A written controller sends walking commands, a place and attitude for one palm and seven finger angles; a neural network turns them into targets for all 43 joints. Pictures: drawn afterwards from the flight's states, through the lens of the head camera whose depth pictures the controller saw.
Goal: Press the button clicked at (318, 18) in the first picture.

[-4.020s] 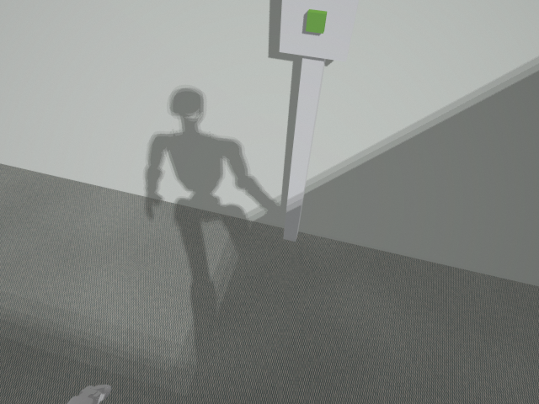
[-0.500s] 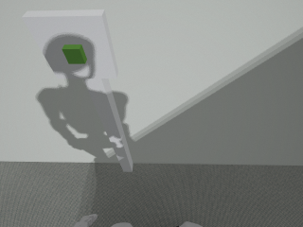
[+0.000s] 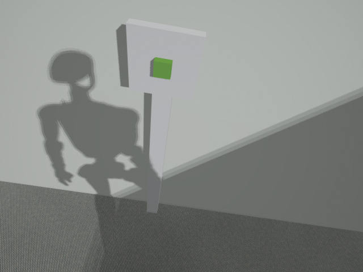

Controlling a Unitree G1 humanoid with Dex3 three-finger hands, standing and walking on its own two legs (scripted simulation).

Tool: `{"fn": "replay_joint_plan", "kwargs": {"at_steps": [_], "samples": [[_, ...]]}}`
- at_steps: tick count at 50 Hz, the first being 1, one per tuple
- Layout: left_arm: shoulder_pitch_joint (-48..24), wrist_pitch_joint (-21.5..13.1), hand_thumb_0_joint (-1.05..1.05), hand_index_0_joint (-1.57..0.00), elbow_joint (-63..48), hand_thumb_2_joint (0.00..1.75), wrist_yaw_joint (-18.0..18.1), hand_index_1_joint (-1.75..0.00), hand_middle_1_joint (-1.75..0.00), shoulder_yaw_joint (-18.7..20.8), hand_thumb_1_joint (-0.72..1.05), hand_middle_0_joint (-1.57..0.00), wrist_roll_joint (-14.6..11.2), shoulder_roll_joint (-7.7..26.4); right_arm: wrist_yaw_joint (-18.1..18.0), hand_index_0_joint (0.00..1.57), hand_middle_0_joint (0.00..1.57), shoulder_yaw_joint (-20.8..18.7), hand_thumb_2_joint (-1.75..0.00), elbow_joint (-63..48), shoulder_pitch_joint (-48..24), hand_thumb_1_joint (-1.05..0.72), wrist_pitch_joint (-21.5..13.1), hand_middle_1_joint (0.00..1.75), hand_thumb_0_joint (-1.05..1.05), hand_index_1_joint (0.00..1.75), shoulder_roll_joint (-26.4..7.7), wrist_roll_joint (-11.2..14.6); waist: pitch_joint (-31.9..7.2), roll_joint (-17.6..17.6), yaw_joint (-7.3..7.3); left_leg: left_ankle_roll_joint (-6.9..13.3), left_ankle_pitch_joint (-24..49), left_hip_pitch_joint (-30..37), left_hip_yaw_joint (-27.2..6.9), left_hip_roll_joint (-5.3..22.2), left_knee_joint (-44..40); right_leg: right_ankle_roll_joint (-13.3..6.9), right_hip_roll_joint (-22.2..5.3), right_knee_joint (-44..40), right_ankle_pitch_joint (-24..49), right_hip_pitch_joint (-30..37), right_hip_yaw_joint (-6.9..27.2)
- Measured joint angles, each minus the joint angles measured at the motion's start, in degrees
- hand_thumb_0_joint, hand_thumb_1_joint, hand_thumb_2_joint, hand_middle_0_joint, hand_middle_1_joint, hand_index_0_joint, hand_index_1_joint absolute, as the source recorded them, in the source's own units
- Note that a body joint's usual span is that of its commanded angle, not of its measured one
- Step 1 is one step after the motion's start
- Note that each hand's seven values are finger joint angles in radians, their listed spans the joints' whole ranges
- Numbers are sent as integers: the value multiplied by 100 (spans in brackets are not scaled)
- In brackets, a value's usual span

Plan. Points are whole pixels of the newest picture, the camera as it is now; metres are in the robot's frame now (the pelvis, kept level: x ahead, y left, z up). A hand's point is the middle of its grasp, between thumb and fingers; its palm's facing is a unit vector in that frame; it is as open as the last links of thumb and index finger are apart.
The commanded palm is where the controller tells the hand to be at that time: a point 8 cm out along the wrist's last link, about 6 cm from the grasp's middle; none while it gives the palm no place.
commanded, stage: come to a stop and stand still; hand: left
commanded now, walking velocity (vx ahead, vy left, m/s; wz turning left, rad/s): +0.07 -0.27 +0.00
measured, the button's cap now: (162, 67) +0.54 +0.11 +0.18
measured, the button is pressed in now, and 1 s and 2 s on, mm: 0 0 0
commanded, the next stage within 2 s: look again from close up in 0.92 s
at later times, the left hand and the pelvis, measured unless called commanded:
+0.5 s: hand out of the picture +0.08 +0.11 -0.17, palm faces -0.07 -0.97 -0.23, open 7.3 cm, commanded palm none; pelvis -0.01 -0.07 -0.01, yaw -3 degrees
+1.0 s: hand out of the picture -0.02 +0.07 -0.18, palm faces +0.00 -0.98 -0.18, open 7.3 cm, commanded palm none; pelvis +0.00 -0.10 -0.01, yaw -3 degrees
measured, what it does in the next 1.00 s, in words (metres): steps on the spot: right foot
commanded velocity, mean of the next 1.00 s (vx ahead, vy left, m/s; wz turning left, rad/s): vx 0.00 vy -0.03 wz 0.00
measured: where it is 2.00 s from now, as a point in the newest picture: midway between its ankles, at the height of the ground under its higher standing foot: outside the picture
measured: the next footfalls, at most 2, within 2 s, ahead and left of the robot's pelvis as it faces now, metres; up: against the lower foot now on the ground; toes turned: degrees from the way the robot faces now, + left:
right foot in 0.44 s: +0.01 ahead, -0.18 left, +0.00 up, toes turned -6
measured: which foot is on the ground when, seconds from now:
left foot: down 0.00-1.00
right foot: up 0.00-0.42, down 0.44-1.00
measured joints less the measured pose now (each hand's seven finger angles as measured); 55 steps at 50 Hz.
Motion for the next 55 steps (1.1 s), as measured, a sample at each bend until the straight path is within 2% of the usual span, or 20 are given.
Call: {"fn": "replay_joint_plan", "kwargs": {"at_steps": [5,11,17,20,21,22,24,27,29,32,35,40,51,53,55], "samples": [[430,62,0,-20,256,90,-23,-30,-30,14,91,-20,14,-69,-150,21,20,-19,-90,133,252,-91,-117,30,0,30,134,32,49,-35,-63,97,219,127,230,-25,-450,98,74,311,43,217,86],[404,166,1,-20,419,90,-7,-30,-30,0,91,-20,-14,-148,-253,21,20,-62,-90,366,465,-91,-169,30,0,30,190,20,169,-18,-232,78,228,162,387,26,-496,138,-63,-46,-378,552,-14],[-186,62,1,-20,301,90,10,-30,-30,-120,91,-20,-65,-313,-190,21,20,-114,-90,621,562,-91,-113,30,0,30,120,-10,267,169,-403,-46,196,93,361,115,-337,63,-298,-1349,-832,982,-329],[-513,-85,1,-20,195,90,62,-30,-30,-170,91,-20,-88,-415,-132,21,20,-148,-90,725,565,-91,-82,30,0,30,71,3,257,272,-448,-172,108,-20,329,140,-107,-6,-325,-2333,-473,1324,-450],[-582,-150,1,-20,158,90,86,-30,-30,-178,92,-20,-89,-404,-113,21,20,-155,-90,750,578,-91,-74,30,0,30,70,19,230,261,-440,-228,47,-72,333,124,20,-20,-344,-2759,-170,1493,-473],[-644,-226,1,-20,146,90,108,-30,-30,-190,93,-20,-88,-404,-95,21,20,-159,-90,774,581,-91,-67,30,0,30,61,41,206,266,-423,-290,-36,-132,338,123,182,-122,-353,-3015,-110,1616,-488],[-742,-324,0,-20,186,90,139,-30,-30,-254,93,-20,-94,-528,-68,20,20,-154,-90,817,532,-91,-13,30,0,30,-40,66,167,511,-442,-316,-323,-165,193,234,396,-270,-214,-2988,-211,1683,-589],[-749,-409,0,-20,156,90,175,-30,-30,-301,93,-20,-102,-654,-38,20,20,-139,-90,786,454,-91,63,30,0,30,-110,33,18,655,-409,-279,-693,-228,95,267,692,-383,-118,-3116,-220,1804,-676],[-771,-455,0,-20,144,90,198,-30,-30,-319,94,-20,-119,-684,-42,20,20,-120,-90,740,336,-91,37,30,0,30,-121,38,32,681,-377,-283,-600,-222,67,291,719,-444,-52,-3182,-194,1881,-722],[-789,-489,-1,-20,155,90,221,-30,-30,-341,94,-20,-157,-720,-58,20,20,-107,-90,679,159,-91,-40,30,0,30,-143,57,104,744,-337,-315,-90,-98,22,361,403,-504,79,-3121,-255,1949,-849],[-724,-477,-2,-20,195,90,262,-30,-30,-289,96,-21,-184,-624,-73,20,20,-85,-90,691,-33,-91,-60,30,0,30,-80,62,125,557,-252,-501,-53,72,32,352,222,-538,65,-3093,-314,2024,-852],[-504,-395,-2,-20,321,90,227,-30,-30,-305,96,-21,-152,-521,-100,20,20,-83,-90,636,-271,-93,-48,30,0,30,-148,57,188,470,-150,-566,36,203,66,399,-1,-578,122,-3275,-217,2117,-828],[80,-354,0,-20,653,90,159,-30,-30,-425,91,-20,-137,-718,-86,20,20,-49,-90,638,-311,-92,-31,30,0,30,-287,89,359,464,-46,-537,141,320,141,397,-239,-559,136,-3563,-57,2231,-763],[162,-471,0,-20,616,90,250,-30,-30,-448,91,-20,-88,-793,-41,20,20,-44,-90,540,-316,-92,-2,30,0,30,-305,107,357,491,-11,-412,-157,-12,88,374,443,-499,138,-3550,-16,2112,-739],[245,-556,0,-20,524,90,269,-30,-30,-484,91,-20,-53,-877,-9,20,20,-74,-90,335,-329,-92,3,30,0,30,-342,117,391,575,-38,-272,-433,-299,-5,299,1050,-480,152,-3504,17,1990,-715]]}}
